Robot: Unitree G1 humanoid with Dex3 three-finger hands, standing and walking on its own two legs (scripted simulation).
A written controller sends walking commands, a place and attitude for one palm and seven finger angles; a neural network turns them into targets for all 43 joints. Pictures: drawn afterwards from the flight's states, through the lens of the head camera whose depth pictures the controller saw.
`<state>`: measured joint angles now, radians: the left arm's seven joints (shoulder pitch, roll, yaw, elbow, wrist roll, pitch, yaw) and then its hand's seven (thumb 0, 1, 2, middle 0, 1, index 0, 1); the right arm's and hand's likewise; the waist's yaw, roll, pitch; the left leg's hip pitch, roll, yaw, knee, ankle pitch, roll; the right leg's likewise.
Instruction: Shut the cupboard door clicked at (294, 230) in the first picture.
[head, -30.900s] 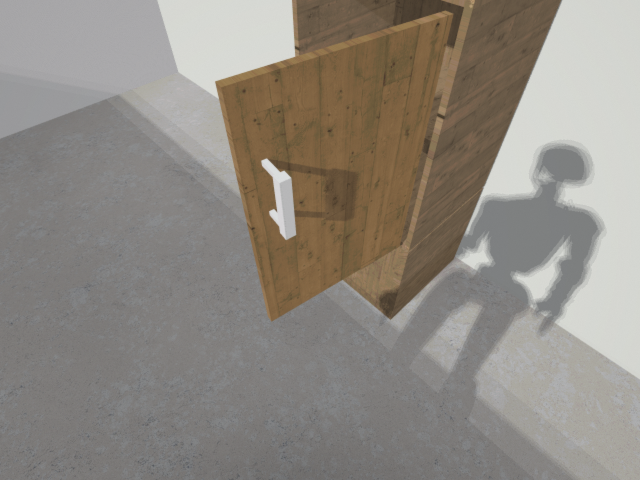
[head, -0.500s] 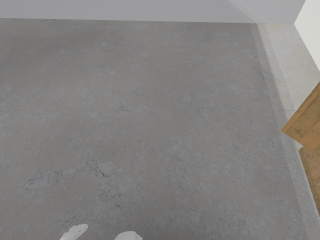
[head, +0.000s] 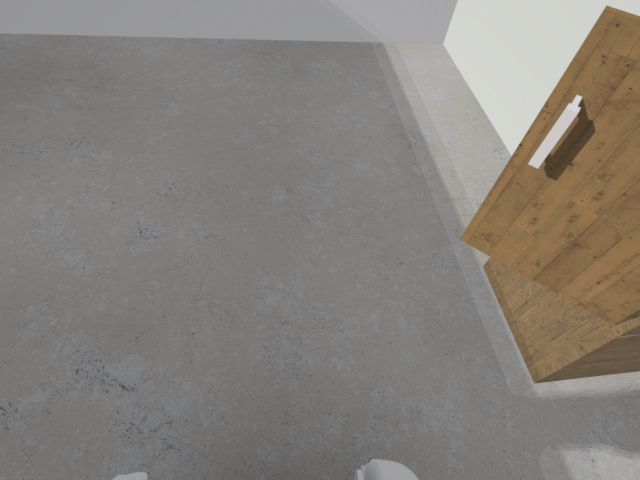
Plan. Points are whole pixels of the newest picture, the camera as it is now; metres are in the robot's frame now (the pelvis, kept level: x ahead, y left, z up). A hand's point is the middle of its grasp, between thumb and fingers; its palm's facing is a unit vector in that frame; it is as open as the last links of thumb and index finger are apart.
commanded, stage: turn to face it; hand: left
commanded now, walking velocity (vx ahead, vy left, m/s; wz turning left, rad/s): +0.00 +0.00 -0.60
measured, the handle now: (555, 132) +0.71 -0.38 +0.05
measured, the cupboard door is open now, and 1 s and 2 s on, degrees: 47 47 47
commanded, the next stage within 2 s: take the last steps up to it in 0.78 s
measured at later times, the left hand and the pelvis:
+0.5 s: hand (226, 471) +0.15 +0.13 -0.16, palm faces -0.26 -0.94 -0.23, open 7.4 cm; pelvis +0.01 -0.03 +0.00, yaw -16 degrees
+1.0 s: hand (257, 439) +0.19 +0.10 -0.16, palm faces -0.43 -0.86 -0.26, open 7.4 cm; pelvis +0.02 -0.05 -0.01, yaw -27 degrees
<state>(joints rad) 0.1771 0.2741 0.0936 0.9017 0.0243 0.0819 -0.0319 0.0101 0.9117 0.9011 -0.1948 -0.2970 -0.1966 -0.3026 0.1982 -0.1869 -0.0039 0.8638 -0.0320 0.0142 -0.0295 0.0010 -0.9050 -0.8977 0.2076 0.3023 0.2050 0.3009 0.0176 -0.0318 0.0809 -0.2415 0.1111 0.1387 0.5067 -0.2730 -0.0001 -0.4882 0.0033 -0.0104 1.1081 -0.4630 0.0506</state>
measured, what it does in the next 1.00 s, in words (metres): steps on the spot, turning right: right foot, then left foot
